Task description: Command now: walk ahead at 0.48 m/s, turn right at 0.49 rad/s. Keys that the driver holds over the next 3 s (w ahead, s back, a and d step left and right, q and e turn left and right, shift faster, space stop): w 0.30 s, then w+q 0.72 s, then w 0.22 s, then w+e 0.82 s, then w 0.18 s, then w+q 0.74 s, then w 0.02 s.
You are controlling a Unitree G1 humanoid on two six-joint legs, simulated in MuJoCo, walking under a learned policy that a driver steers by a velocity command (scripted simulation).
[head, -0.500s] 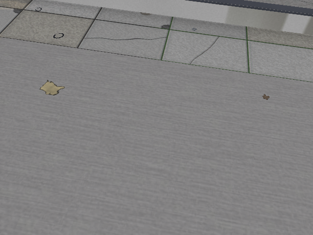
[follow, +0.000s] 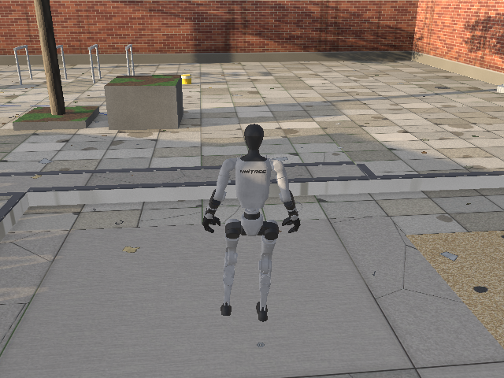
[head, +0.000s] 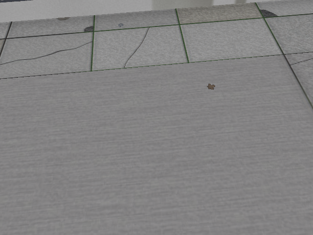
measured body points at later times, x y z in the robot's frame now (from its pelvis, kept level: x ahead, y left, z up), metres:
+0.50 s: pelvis +0.31 +0.05 +0.00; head +0.33 +0.06 +0.45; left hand +0.43 +0.32 -0.11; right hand +0.40 -0.23 -0.10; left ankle +0.36 +0.13 -0.74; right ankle +0.23 -0.08 -0.65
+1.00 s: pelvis +0.58 +0.00 +0.00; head +0.60 +0.00 +0.45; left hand +0.64 +0.30 -0.09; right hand +0.74 -0.25 -0.11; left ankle +0.52 +0.13 -0.65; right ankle +0.62 -0.10 -0.74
